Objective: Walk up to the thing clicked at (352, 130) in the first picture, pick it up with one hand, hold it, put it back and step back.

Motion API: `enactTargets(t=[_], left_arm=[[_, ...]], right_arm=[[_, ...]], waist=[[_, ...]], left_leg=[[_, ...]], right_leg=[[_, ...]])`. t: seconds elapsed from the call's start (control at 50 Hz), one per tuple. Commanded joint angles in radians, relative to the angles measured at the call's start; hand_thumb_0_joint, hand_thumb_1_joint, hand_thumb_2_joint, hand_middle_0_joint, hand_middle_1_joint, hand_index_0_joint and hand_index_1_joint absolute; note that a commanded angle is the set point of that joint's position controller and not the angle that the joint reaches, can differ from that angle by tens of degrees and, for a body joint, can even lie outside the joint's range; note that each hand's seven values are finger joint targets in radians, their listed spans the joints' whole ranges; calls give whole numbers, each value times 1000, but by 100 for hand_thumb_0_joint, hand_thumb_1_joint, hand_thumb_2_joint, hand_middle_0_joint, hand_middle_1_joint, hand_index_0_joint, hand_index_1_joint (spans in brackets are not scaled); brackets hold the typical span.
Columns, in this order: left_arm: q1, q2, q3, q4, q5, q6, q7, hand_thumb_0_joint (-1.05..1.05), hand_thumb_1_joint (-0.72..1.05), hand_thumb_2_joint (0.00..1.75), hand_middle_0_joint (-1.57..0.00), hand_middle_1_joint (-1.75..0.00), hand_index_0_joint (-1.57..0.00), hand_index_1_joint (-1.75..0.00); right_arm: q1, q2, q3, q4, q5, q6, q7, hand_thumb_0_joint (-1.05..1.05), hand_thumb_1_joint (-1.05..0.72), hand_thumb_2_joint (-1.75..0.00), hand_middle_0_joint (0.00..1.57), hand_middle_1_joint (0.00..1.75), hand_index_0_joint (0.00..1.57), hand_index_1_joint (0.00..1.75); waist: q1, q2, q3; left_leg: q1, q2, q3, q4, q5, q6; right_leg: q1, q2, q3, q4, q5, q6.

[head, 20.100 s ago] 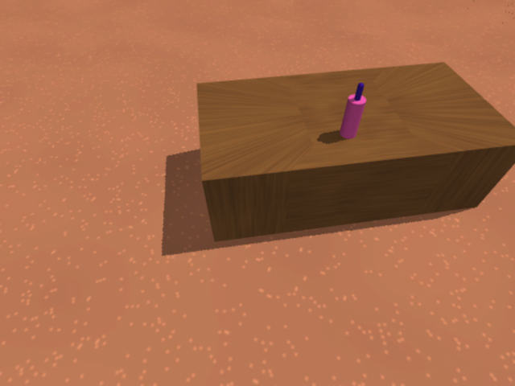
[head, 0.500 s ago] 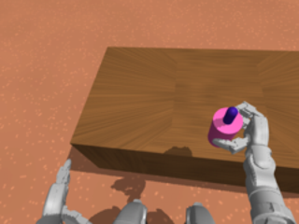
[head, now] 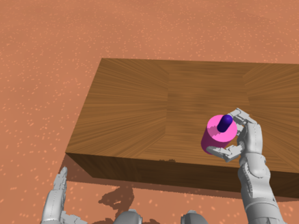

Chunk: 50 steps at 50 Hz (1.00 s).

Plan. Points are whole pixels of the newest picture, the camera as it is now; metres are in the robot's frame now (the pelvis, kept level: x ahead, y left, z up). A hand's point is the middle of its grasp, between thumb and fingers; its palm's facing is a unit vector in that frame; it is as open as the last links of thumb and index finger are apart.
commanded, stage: lift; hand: right
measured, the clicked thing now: (218, 133) +0.34 -0.14 +0.04
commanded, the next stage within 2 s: hold in 0.12 s
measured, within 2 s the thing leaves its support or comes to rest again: neither
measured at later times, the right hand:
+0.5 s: hand (229, 134) +0.34 -0.16 +0.05, palm faces +0.11 +0.99 -0.03, open 10.2 cm
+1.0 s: hand (229, 134) +0.33 -0.16 +0.06, palm faces +0.11 +0.99 -0.03, open 10.2 cm
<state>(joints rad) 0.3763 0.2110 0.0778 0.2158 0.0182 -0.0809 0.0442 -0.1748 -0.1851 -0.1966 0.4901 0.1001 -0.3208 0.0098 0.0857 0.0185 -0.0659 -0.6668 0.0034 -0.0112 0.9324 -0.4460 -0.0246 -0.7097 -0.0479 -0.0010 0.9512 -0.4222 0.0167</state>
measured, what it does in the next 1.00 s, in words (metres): stands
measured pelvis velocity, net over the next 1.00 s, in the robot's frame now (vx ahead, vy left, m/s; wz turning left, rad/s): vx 0.01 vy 0.00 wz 0.00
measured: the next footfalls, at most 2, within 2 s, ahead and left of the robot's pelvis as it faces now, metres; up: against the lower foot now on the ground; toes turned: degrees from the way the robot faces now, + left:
none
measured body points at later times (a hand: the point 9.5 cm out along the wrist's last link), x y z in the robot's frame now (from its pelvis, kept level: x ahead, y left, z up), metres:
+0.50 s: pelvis +0.00 +0.00 +0.01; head +0.05 -0.01 +0.46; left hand +0.16 +0.26 -0.03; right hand +0.33 -0.22 +0.05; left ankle +0.01 +0.14 -0.68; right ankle +0.03 -0.13 -0.68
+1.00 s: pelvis +0.01 +0.00 +0.02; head +0.04 +0.00 +0.47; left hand +0.17 +0.26 -0.03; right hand +0.32 -0.21 +0.06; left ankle +0.01 +0.14 -0.68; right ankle +0.03 -0.13 -0.68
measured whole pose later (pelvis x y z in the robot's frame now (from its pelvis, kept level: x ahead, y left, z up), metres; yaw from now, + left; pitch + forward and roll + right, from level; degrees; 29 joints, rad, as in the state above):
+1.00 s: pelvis +0.01 +0.00 +0.02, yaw +0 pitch +6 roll +0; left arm 0.30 0.20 0.09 0.39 0.00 -0.11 0.07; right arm -0.06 -0.17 -0.14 0.34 0.13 -0.24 0.01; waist 0.06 0.01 -0.04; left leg -0.51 0.01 -0.01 0.80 -0.40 -0.02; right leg -0.55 -0.04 -0.01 0.81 -0.37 0.02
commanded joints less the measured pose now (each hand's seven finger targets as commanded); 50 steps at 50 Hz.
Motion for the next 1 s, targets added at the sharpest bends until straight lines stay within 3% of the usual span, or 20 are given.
enactTargets(t=[0.0, 0.08, 0.12, 0.14, 0.18, 0.2, 0.26, 0.32, 0.5, 0.52, 0.56, 0.62, 0.64, 0.7, 0.74, 0.8, 0.86, 0.88, 0.92, 0.98], left_arm=[[-32, 132, 64, -146, -8, -64, 19, 0, -55, 4, -5, -5, -5, -5], [-4, 120, 59, -115, -8, -65, 23, 0, -55, 4, -5, -5, -5, -5], [-17, 139, 79, -120, -10, -68, 25, 0, -55, 5, -5, -6, -5, -6], [-18, 112, 46, -115, -10, -70, 22, 0, -55, 5, -5, -6, -5, -5], [-68, 161, 98, -148, -12, -73, 32, 0, -56, 5, -5, -6, -5, -6], [-27, 130, 67, -113, -13, -73, 30, 0, -55, 5, -5, -6, -5, -5], [-45, 150, 97, -59, -16, -73, 31, 0, -54, 5, -5, -6, -5, -5], [-45, 100, 56, -27, -16, -70, 29, 0, -54, 4, -5, -5, -5, -5], [-71, 154, 88, -50, -20, -74, 38, 0, -54, 5, -5, -6, -5, -5], [-96, 136, 73, -71, -20, -76, 38, 0, -55, 5, -5, -6, -5, -5], [-63, 105, 53, 6, -20, -70, 37, 0, -54, 5, -5, -5, -5, -5], [-86, 153, 92, -37, -22, -77, 41, 0, -54, 5, -5, -5, -5, -5], [-72, 92, 39, -10, -22, -75, 36, 0, -54, 5, -5, -6, -5, -5], [-95, 139, 81, -11, -24, -80, 42, 0, -54, 5, -5, -6, -5, -5], [-114, 114, 54, -9, -25, -83, 39, 0, -54, 5, -5, -5, -5, -5], [-114, 114, 60, 17, -25, -83, 44, 0, -55, 5, -5, -5, -5, -5], [-120, 141, 76, 20, -24, -85, 45, 0, -55, 5, -5, -5, -5, -5], [-125, 97, 41, 23, -25, -85, 44, 0, -54, 5, -5, -6, -5, -5], [-122, 164, 104, 1, -26, -89, 52, 0, -54, 5, -5, -5, -5, -5], [-68, 129, 75, 38, -27, -87, 47, 0, -54, 5, -5, -5, -5, -5]], right_arm=[[-356, -120, -39, -345, 50, -120, -3, 0, 6, -134, 122, 147, 129, 147], [-415, -131, -27, -446, 55, -126, -3, 0, 4, -135, 122, 147, 130, 147], [-335, -132, -42, -396, 55, -111, -3, 0, 4, -136, 122, 148, 130, 148], [-386, -128, -30, -438, 59, -114, -3, 0, 6, -136, 122, 148, 130, 148], [-397, -143, -39, -463, 61, -111, -8, 0, 5, -135, 121, 147, 129, 147], [-387, -133, -34, -473, 65, -107, -8, 0, 6, -135, 122, 147, 130, 147], [-336, -123, -37, -418, 68, -93, -9, 0, 6, -136, 124, 149, 132, 149], [-379, -118, -15, -484, 64, -98, -8, 0, 6, -138, 124, 150, 132, 150], [-257, -112, -22, -438, 71, -66, -9, 0, 8, -138, 123, 150, 132, 150], [-357, -114, -12, -552, 77, -79, -12, 0, 9, -139, 124, 151, 132, 151], [-314, -117, -14, -531, 73, -78, -15, 0, 6, -137, 124, 149, 131, 149], [-254, -106, -16, -488, 75, -68, -13, 0, 7, -137, 123, 149, 131, 149], [-324, -112, -7, -559, 77, -77, -12, 0, 7, -136, 123, 149, 131, 149], [-253, -110, -11, -509, 76, -65, -11, 0, 5, -136, 123, 148, 131, 148], [-276, -116, -17, -555, 82, -67, -10, 0, 9, -136, 123, 149, 131, 149], [-275, -84, 23, -549, 80, -62, -9, 0, 6, -137, 124, 149, 132, 149], [-241, -103, -6, -490, 80, -53, -8, 0, 7, -137, 124, 149, 132, 150], [-306, -110, -4, -548, 82, -60, -7, 0, 8, -137, 123, 149, 131, 149], [-270, -133, -33, -520, 82, -58, -11, 0, 8, -136, 123, 148, 131, 148], [-259, -129, -28, -520, 85, -56, -6, 0, 9, -136, 122, 148, 130, 148]], waist=[[-18, -67, -356], [-8, -116, -390], [-16, -89, -366], [-17, -87, -369], [-7, -73, -399], [-12, -77, -372], [-15, -70, -320], [-19, -97, -331], [-20, -28, -333], [-23, -65, -368], [-38, -89, -311], [-28, -49, -329], [-34, -82, -324], [-29, -71, -301], [-42, -63, -315], [-28, -75, -288], [-31, -57, -285], [-31, -51, -285], [-22, -39, -324], [-31, -55, -298]], left_leg=[[123, -18, 29, -137, 292, 16], [127, -18, 28, -143, 314, 17], [140, -16, 30, -150, 320, 15], [149, -16, 26, -157, 321, 14], [163, -15, 23, -165, 314, 13], [160, -15, 23, -167, 319, 13], [142, -14, 25, -176, 304, 12], [134, -17, 30, -175, 291, 17], [190, -14, 32, -202, 338, 9], [196, -14, 30, -204, 332, 11], [180, -16, 37, -203, 298, 16], [207, -13, 32, -214, 331, 11], [214, -12, 27, -217, 341, 11], [212, -9, 23, -225, 335, 11], [228, -11, 25, -228, 333, 11], [201, -15, 30, -231, 310, 14], [214, -12, 30, -240, 310, 10], [218, -8, 22, -248, 302, 9], [229, -12, 25, -243, 334, 8], [231, -15, 31, -246, 339, 9]], right_leg=[[269, 31, -4, -144, 231, -21], [326, 30, -5, -153, 263, -15], [316, 31, -5, -157, 267, -18], [313, 33, -9, -156, 262, -20], [330, 32, -7, -162, 246, -24], [332, 32, -9, -165, 253, -23], [309, 32, -8, -174, 241, -24], [330, 27, -4, -186, 242, -18], [357, 31, -7, -204, 280, -24], [372, 30, -6, -210, 275, -22], [366, 27, -3, -228, 258, -16], [377, 29, -8, -224, 279, -22], [376, 33, -14, -221, 284, -22], [373, 35, -16, -225, 273, -23], [371, 33, -12, -233, 274, -23], [383, 29, -8, -247, 258, -18], [368, 32, -9, -246, 249, -22], [367, 34, -14, -242, 236, -26], [396, 31, -10, -245, 270, -25], [406, 31, -9, -255, 290, -19]])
